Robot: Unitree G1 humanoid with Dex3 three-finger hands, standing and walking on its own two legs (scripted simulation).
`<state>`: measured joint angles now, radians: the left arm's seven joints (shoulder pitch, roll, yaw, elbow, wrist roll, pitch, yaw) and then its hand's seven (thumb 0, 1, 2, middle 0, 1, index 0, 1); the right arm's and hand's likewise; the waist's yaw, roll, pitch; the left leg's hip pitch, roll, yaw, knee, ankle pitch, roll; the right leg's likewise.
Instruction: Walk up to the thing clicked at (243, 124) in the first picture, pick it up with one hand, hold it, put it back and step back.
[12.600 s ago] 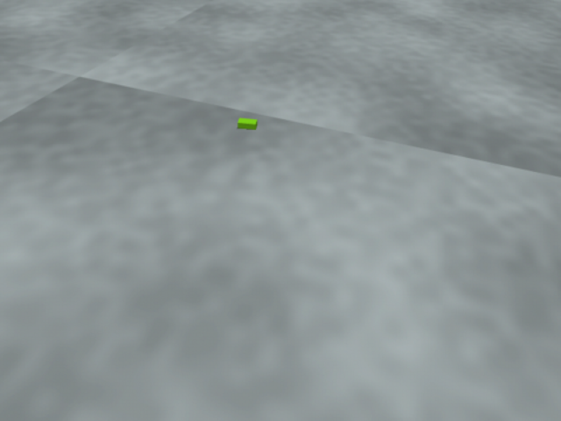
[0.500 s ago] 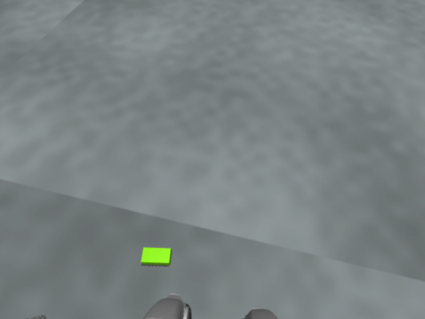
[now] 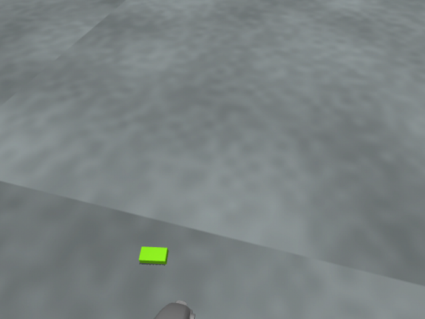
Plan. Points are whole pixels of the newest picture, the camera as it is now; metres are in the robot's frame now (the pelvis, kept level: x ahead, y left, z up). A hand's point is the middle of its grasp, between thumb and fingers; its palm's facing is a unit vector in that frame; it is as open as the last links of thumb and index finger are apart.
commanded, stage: walk up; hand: left
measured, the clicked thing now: (154, 255) +0.49 +0.29 -0.75
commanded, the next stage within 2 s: stand in 1.44 s
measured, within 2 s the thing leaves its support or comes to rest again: neither
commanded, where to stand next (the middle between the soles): +0.07 +0.02 m, yaw +2 degrees
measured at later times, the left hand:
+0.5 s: hand out of the picture +0.01 +0.26 -0.14, palm faces +0.07 -0.94 -0.33, open 7.4 cm
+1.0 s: hand out of the picture +0.05 +0.28 -0.14, palm faces +0.06 -0.94 -0.35, open 7.4 cm
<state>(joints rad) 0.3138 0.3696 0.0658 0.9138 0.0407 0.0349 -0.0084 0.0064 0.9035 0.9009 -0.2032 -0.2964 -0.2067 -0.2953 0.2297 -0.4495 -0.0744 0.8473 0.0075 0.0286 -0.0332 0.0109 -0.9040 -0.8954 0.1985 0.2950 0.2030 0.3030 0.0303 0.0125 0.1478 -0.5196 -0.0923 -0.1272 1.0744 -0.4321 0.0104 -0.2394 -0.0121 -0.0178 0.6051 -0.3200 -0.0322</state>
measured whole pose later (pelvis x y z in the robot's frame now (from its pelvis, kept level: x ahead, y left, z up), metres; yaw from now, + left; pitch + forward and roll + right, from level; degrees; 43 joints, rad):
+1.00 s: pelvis -0.01 +0.02 +0.01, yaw +4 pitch -2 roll +0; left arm 0.11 0.36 0.01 1.12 0.00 -0.03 -0.01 0.01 0.91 0.90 -0.20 -0.30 -0.20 -0.29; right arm 0.14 -0.33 0.00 1.10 -0.01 -0.01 0.01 0.01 -0.90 -0.90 0.20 0.30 0.20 0.30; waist 0.01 0.01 0.04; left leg -0.12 -0.03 -0.05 0.39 -0.23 0.02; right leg -0.16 -0.01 -0.02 0.38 -0.18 0.01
